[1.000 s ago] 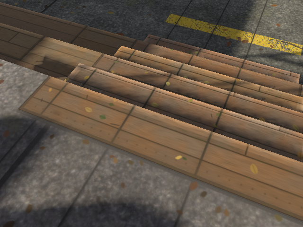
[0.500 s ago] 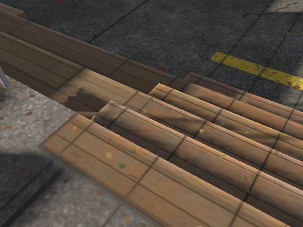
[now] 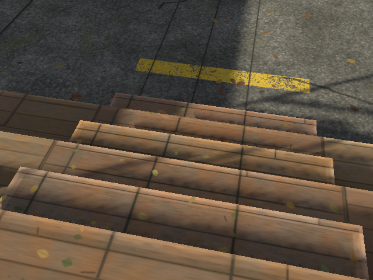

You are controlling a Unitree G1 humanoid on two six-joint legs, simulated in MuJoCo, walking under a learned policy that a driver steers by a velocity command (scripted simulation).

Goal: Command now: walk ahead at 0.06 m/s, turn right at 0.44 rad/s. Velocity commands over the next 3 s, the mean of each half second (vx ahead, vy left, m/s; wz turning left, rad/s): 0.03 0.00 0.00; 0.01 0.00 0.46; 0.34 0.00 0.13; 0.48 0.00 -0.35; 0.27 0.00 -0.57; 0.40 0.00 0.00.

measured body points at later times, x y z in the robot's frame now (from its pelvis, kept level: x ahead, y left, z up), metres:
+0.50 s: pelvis +0.03 -0.02 -0.02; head +0.06 -0.02 +0.43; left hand +0.20 +0.25 -0.10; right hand +0.12 -0.29 -0.14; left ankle +0.04 +0.09 -0.75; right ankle +0.04 -0.13 -0.75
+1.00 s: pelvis +0.05 -0.02 +0.00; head +0.08 -0.01 +0.44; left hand +0.05 +0.29 -0.12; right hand +0.27 -0.24 -0.09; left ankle +0.04 +0.09 -0.75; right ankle +0.06 -0.15 -0.73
